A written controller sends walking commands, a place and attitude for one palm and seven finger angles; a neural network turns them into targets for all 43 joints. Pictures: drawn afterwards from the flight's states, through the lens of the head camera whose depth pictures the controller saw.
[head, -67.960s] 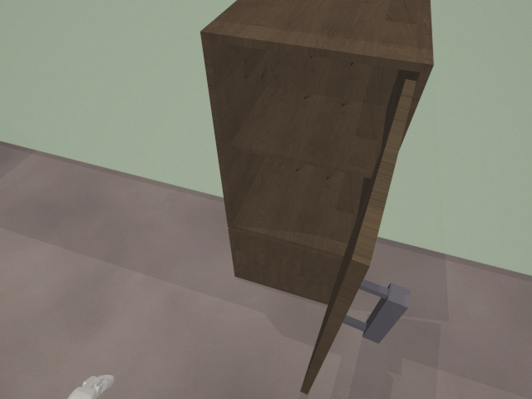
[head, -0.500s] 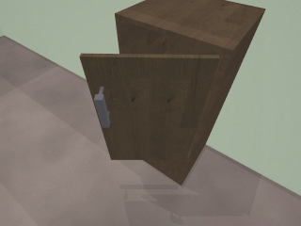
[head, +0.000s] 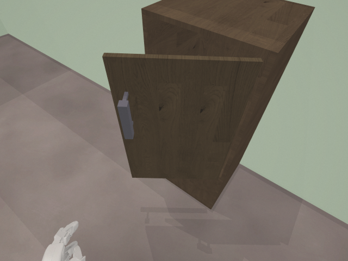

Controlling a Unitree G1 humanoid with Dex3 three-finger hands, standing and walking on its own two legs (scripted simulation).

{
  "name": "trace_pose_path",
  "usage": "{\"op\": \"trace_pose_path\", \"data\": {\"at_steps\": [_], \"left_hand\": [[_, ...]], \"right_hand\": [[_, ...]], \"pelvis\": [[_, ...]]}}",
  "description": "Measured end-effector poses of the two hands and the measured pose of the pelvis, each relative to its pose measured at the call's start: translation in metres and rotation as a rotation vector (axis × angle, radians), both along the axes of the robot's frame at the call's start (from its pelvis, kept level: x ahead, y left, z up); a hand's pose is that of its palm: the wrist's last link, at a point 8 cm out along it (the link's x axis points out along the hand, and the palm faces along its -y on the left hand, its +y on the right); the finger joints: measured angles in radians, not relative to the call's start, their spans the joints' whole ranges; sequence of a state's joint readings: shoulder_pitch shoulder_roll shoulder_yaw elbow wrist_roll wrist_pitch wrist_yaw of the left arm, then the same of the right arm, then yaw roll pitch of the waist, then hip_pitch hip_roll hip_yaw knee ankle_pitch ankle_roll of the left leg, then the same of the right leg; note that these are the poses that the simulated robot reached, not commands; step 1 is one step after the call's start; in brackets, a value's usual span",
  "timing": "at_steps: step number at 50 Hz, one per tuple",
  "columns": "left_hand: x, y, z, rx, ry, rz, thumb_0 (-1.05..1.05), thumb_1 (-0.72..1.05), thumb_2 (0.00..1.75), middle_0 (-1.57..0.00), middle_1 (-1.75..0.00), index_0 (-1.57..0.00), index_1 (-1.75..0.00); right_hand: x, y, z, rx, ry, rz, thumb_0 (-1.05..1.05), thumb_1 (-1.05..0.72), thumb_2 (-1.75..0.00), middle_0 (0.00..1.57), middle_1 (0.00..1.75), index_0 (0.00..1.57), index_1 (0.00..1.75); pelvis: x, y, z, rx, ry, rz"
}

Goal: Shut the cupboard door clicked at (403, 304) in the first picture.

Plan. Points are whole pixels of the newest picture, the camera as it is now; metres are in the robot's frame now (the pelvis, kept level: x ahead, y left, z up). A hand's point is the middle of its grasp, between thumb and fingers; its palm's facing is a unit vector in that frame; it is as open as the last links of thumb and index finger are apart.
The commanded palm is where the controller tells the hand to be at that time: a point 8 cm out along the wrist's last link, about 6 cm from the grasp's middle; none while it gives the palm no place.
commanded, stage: raise the hand and make a fist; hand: left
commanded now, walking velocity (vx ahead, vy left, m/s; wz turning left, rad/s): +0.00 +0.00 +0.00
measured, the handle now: (127, 115) +0.48 +0.17 +0.04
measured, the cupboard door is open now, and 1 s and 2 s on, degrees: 36 36 36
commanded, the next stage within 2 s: bring the fist close to the handle in 1.80 s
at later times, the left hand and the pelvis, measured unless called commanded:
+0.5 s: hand (97, 249) +0.15 +0.17 +0.00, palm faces +0.06 -0.99 -0.09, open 5.2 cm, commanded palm +0.13 +0.23 -0.02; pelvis -0.05 -0.04 -0.09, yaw +3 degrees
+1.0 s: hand (91, 230) +0.18 +0.19 +0.00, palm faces +0.02 -1.00 -0.03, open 3.3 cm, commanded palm +0.15 +0.24 +0.02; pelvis -0.03 +0.00 -0.06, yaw +1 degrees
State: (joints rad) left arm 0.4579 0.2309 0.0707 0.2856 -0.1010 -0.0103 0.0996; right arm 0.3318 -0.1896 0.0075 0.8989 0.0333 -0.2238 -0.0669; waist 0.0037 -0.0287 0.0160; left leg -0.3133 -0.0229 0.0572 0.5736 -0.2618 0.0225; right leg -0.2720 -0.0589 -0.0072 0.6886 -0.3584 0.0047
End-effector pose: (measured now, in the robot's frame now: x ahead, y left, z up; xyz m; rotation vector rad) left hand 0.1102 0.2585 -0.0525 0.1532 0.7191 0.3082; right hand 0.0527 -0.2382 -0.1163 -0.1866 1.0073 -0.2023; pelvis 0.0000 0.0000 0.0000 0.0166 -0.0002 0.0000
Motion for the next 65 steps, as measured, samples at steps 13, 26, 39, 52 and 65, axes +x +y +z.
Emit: {"op": "trace_pose_path", "data": {"at_steps": [13, 26, 39, 52, 65], "left_hand": [[0.019, -0.038, 0.005, -0.138, -0.656, -0.250, 0.00, 0.91, 0.90, -0.38, -0.49, -0.38, -0.50], [0.026, -0.042, 0.051, -0.046, -0.830, -0.342, 0.02, 0.90, 0.90, -0.61, -0.75, -0.61, -0.75], [0.046, -0.011, 0.061, -0.045, -0.692, -0.201, 0.02, 0.90, 0.90, -0.85, -1.00, -0.84, -1.01], [0.048, -0.013, 0.069, -0.094, -0.728, -0.276, 0.02, 0.90, 0.90, -1.09, -1.27, -1.08, -1.27], [0.050, -0.018, 0.078, -0.107, -0.667, -0.287, 0.02, 0.90, 0.90, -1.27, -1.46, -1.27, -1.47]], "right_hand": [[0.095, -0.046, 0.007, -0.064, -0.467, 0.163, 0.01, -0.90, -0.89, 0.20, 0.30, 0.20, 0.30], [0.113, -0.016, -0.034, -0.003, -0.473, 0.207, 0.01, -0.90, -0.89, 0.20, 0.30, 0.20, 0.30], [0.068, -0.017, -0.027, -0.024, -0.272, 0.090, 0.01, -0.90, -0.89, 0.20, 0.30, 0.20, 0.30], [0.103, 0.014, -0.001, -0.030, -0.395, 0.159, 0.01, -0.90, -0.89, 0.20, 0.30, 0.20, 0.30], [0.100, 0.031, 0.016, 0.020, -0.423, 0.217, 0.01, -0.90, -0.89, 0.20, 0.30, 0.21, 0.30]], "pelvis": [[-0.043, -0.036, -0.069, -0.007, 0.184, 0.017], [-0.046, -0.042, -0.093, -0.065, 0.207, 0.047], [-0.019, -0.018, -0.064, -0.044, 0.214, 0.019], [-0.028, 0.000, -0.062, -0.069, 0.186, 0.025], [-0.031, -0.002, -0.048, -0.071, 0.131, 0.038]]}}
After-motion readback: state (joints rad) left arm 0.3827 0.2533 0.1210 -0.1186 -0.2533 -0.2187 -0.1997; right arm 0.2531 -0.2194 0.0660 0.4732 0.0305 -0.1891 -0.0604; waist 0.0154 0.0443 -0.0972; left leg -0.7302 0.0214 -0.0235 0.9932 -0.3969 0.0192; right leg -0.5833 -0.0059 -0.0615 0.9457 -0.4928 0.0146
